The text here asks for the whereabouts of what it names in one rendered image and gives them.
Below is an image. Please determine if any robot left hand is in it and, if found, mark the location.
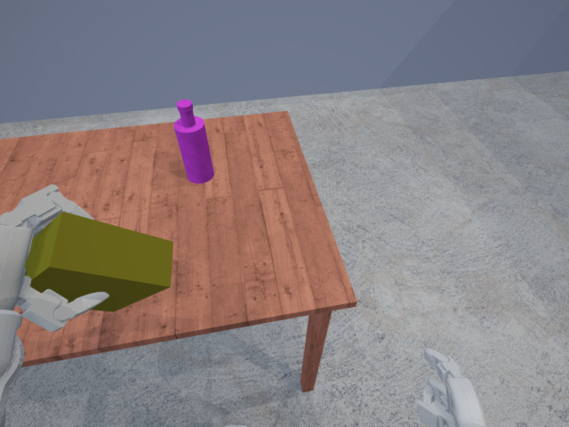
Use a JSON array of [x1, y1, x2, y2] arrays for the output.
[[0, 184, 109, 333]]

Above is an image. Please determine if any sponge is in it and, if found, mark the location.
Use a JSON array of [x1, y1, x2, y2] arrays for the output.
[[25, 212, 173, 312]]

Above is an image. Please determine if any robot right hand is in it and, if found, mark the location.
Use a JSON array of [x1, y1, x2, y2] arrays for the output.
[[418, 348, 488, 427]]

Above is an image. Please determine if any robot left forearm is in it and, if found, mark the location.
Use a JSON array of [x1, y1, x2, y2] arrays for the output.
[[0, 310, 24, 427]]

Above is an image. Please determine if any table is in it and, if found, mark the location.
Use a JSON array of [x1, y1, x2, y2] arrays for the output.
[[0, 111, 357, 392]]

